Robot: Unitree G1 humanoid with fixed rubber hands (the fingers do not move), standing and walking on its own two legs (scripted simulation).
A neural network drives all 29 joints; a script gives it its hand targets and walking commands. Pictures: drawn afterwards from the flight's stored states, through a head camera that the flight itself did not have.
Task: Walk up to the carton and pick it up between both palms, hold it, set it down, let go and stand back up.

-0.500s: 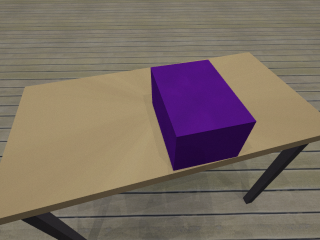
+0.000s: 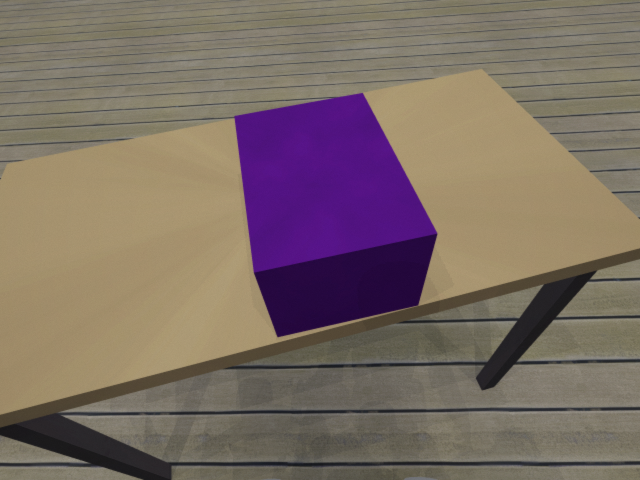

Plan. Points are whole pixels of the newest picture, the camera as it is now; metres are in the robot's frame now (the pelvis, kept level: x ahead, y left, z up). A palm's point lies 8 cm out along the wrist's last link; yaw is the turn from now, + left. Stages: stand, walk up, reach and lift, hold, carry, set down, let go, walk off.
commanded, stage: walk up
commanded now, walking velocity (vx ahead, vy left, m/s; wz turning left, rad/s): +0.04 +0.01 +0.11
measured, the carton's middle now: (322, 207) +0.47 -0.01 +0.06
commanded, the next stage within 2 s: stand in 1.62 s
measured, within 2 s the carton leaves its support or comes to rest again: neither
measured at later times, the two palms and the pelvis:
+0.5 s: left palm out of the picture +0.02 +0.22 -0.14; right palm out of the picture +0.09 -0.23 -0.13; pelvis +0.03 +0.00 +0.01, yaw +2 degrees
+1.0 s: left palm out of the picture +0.01 +0.24 -0.14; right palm out of the picture +0.06 -0.22 -0.14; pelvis +0.00 +0.01 +0.00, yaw +4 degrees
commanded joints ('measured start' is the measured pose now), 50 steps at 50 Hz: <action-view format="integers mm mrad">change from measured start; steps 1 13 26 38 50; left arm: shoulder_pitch -70 56 58 73 41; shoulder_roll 165 82 120 122 181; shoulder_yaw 25 18 35 49 69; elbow -76 58 68 38 25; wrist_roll -12 -20 -4 5 3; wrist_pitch -25 -1 -2 26 19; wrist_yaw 22 17 46 45 47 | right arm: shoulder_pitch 86 -60 -62 -76 -50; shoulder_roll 10 9 -39 -69 -39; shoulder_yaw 12 57 32 25 29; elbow -38 -54 -77 -128 -132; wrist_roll -8 20 15 9 5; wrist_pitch -21 -77 -59 -37 -39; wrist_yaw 18 -1 -17 -21 0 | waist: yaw -2 67 53 72 70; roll -233 61 -71 -33 -146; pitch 6 -33 -61 -80 -31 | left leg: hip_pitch -52 169 191 94 82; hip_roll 10 98 64 70 -13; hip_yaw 8 -36 16 -30 21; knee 34 -715 -587 -580 -478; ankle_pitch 70 386 562 444 305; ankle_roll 3 99 88 106 48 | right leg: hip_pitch -3 140 146 144 59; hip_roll -218 -30 -86 -91 -225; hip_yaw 200 47 0 -1 108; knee -382 -208 -130 -48 -215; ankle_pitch -28 94 253 134 -5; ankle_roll -93 -35 -28 -27 -79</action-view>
